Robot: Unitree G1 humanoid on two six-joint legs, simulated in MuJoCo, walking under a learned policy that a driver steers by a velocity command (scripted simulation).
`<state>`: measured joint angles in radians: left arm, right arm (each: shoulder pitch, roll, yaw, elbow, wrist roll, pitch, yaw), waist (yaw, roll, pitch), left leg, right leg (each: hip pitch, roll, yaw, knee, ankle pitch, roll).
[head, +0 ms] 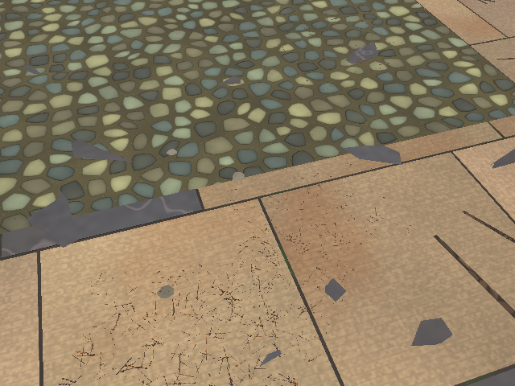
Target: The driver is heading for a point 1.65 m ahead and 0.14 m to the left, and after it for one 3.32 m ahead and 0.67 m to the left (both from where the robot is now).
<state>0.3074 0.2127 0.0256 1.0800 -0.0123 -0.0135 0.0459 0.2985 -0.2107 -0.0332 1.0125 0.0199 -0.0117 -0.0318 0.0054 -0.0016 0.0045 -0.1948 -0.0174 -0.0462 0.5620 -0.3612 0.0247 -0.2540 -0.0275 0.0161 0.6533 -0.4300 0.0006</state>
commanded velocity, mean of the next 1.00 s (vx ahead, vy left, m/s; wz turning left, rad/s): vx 0.43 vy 0.00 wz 0.00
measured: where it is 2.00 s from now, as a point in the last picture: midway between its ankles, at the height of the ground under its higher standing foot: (278, 219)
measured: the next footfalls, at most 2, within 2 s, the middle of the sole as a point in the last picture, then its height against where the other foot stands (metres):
left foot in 0.54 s outside the picture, level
right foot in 1.10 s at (316, 321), level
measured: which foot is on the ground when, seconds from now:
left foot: down 0.00-0.08, up 0.10-0.52, down 0.54-1.00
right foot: down 0.00-0.54, up 0.56-1.00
